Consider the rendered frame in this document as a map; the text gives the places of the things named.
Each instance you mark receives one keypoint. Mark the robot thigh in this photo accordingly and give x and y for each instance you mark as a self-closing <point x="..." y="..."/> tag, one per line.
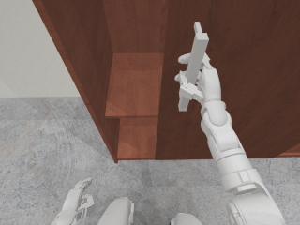
<point x="119" y="212"/>
<point x="185" y="219"/>

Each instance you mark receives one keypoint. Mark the handle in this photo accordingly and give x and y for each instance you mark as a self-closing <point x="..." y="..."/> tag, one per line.
<point x="195" y="61"/>

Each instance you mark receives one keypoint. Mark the left robot thigh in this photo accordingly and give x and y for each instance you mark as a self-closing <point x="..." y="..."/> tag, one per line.
<point x="119" y="212"/>

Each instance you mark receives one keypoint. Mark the left robot hand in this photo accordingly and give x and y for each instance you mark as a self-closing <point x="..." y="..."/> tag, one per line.
<point x="83" y="205"/>

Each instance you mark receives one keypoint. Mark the right robot forearm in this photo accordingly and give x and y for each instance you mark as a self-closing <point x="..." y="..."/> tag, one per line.
<point x="236" y="173"/>

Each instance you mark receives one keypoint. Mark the robot right upper arm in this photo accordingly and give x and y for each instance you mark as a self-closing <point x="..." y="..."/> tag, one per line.
<point x="254" y="209"/>

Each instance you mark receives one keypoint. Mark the left robot forearm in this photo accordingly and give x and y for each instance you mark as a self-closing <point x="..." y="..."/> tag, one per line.
<point x="66" y="217"/>

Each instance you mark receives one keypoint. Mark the right robot thigh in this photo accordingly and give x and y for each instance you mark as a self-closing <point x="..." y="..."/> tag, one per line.
<point x="185" y="219"/>

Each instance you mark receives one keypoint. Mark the wardrobe door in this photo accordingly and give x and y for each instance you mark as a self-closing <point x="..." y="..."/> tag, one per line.
<point x="295" y="149"/>
<point x="254" y="45"/>

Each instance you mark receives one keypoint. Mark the right robot hand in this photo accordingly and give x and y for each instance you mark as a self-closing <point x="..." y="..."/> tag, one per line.
<point x="207" y="81"/>

